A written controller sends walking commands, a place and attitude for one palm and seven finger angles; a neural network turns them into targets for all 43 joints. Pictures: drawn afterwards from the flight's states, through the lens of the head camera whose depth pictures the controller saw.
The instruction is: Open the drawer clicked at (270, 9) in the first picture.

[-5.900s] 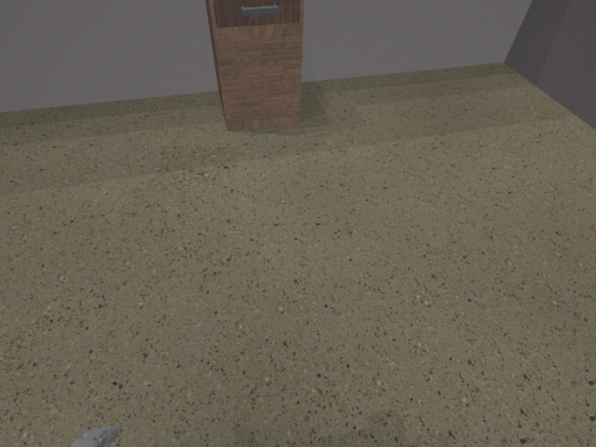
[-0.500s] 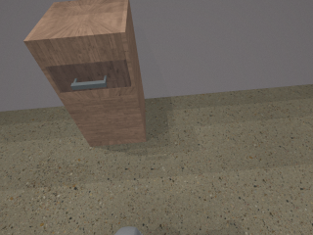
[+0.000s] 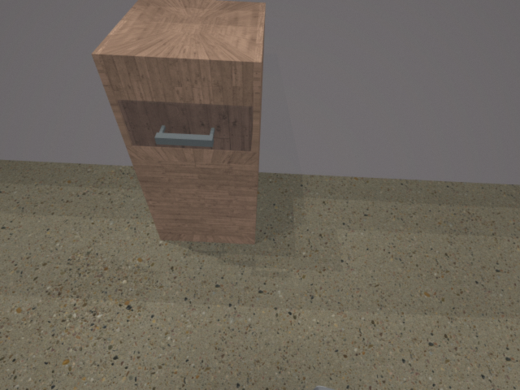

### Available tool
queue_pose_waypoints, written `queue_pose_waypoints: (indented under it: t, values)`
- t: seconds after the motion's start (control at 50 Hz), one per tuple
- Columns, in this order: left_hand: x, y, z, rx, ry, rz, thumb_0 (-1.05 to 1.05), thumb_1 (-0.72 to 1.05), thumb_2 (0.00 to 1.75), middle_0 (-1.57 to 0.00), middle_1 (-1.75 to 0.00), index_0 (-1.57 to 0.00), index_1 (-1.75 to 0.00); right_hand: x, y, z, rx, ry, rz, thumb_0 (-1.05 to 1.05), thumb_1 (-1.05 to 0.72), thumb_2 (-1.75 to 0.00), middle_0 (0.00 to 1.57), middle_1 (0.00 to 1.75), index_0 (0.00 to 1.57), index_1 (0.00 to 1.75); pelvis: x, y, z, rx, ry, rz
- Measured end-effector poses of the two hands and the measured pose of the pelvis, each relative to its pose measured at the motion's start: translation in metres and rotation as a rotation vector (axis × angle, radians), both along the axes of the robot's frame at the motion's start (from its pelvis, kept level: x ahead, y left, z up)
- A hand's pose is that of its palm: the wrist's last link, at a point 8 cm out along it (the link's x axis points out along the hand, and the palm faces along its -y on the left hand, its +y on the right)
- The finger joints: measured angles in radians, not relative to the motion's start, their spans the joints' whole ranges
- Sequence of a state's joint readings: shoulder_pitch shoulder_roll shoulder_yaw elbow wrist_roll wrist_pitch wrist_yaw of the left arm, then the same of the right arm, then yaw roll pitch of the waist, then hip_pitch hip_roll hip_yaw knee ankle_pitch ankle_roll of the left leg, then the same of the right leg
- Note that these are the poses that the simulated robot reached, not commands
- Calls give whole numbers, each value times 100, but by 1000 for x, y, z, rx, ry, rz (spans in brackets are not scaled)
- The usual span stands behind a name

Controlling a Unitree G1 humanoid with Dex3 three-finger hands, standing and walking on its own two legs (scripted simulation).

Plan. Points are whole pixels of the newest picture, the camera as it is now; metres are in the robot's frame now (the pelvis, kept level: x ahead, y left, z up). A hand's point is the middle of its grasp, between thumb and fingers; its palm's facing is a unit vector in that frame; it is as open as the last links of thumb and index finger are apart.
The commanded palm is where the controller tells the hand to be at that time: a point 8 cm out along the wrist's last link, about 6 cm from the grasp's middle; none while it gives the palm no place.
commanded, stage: take the last steps up to it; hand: left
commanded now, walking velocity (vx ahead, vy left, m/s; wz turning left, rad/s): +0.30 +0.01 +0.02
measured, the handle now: (186, 134) +0.81 +0.27 -0.13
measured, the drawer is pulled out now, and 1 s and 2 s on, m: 0.00 0.00 0.00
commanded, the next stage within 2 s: come to a stop and stand still in 0.74 s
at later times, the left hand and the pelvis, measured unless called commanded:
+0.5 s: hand out of the picture +0.11 +0.16 -0.17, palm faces +0.12 -0.98 -0.18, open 7.3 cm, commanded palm none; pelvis +0.14 -0.01 +0.00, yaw +2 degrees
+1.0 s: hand (178, 268) +0.39 +0.21 -0.17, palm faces +0.03 -0.97 -0.23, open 7.3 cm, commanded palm none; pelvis +0.31 +0.02 -0.01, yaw +0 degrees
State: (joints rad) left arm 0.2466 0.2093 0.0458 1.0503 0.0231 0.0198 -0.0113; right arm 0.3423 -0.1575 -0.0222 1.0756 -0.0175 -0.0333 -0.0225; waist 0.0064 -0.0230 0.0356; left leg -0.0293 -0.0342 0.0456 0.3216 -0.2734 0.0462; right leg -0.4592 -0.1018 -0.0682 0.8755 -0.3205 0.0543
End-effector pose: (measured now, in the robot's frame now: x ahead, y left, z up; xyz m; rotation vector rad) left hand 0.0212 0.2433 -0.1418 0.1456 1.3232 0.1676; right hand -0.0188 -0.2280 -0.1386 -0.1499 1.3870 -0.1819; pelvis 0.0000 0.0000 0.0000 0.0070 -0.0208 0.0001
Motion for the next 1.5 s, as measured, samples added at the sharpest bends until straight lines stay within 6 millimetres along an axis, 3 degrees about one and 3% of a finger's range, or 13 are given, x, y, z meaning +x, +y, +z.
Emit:
queue_pose_waypoints:
  t: [0.14, 0.22, 0.4, 0.54, 0.64, 0.7, 0.84, 0.96, 1.06, 1.14, 1.24, 1.36, 1.5]
  values:
    - [91, -34, 1, 6, -120, -70, 1, 91, 90, -20, -30, -19, -30, -29, -6, -20, 60, 165, -76, 0, -91, -89, 20, 30, 20, 30, 39, -22, -13, 18, 0, -4]
    - [117, -51, 2, 4, -192, -46, 0, 91, 90, -20, -30, -20, -30, -11, -17, -26, 81, 208, -64, 0, -91, -89, 20, 30, 20, 30, 59, -33, -16, 2, -11, 21]
    - [100, -43, 10, 26, -50, 42, -1, 94, 90, -20, -30, -20, -30, 134, -31, -9, 55, -21, 11, 0, -91, -89, 20, 30, 19, 30, 111, -32, 2, -3, 11, 34]
    - [79, -32, -6, -43, 117, 119, 0, 92, 90, -20, -30, -20, -30, 255, -9, 2, 20, -170, 109, 0, -92, -89, 19, 30, 19, 30, 160, -5, -3, -23, 14, 35]
    - [89, -11, -26, -81, 230, 137, 0, 91, 90, -20, -30, -20, -30, 320, 19, 0, -22, -258, 148, 0, -91, -89, 20, 30, 19, 30, 199, 23, -19, -19, 11, 24]
    - [124, 3, -22, -73, 221, 109, 1, 91, 90, -20, -30, -20, -30, 327, 32, 3, -19, -246, 123, 0, -91, -89, 20, 30, 20, 30, 217, 31, -13, -13, 10, 9]
    - [245, 23, -7, -30, 34, 38, 1, 91, 90, -20, -29, -19, -30, 312, 35, 3, -22, -116, 39, -2, -95, -89, 20, 30, 20, 30, 261, 38, -1, 4, 20, 3]
    - [338, 18, 0, 20, -93, -21, 1, 92, 90, -20, -29, -19, -30, 295, 36, -14, 31, 33, -10, -1, -92, -89, 20, 30, 20, 30, 296, 26, -6, 24, 4, 10]
    - [380, 1, 1, 46, -134, -62, 0, 92, 90, -20, -29, -19, -30, 300, 33, -31, 75, 100, -63, 0, -91, -89, 20, 30, 20, 30, 315, 13, -14, 16, 4, 18]
    - [386, -4, 5, 46, -148, -44, 0, 91, 90, -20, -30, -20, -30, 318, 27, -30, 68, 95, -45, 0, -91, -89, 20, 30, 20, 30, 311, 14, -11, 19, 10, 32]
    - [373, 5, 5, 39, -140, -22, 0, 91, 90, -20, -30, -20, -30, 347, 24, -23, 37, 13, -3, 0, -91, -89, 20, 30, 20, 30, 299, 23, -9, 18, 20, 36]
    - [344, 38, -8, 47, -146, -8, 0, 90, 90, -21, -30, -20, -30, 369, 31, -14, -28, -179, 45, 0, -91, -89, 20, 30, 20, 30, 284, 48, -20, -9, 9, 47]
    - [292, 68, -3, 44, -83, 2, 1, 91, 90, -20, -30, -20, -30, 369, 50, -1, -35, -275, 84, 0, -90, -89, 20, 30, 20, 30, 279, 64, -15, 1, -21, 4]
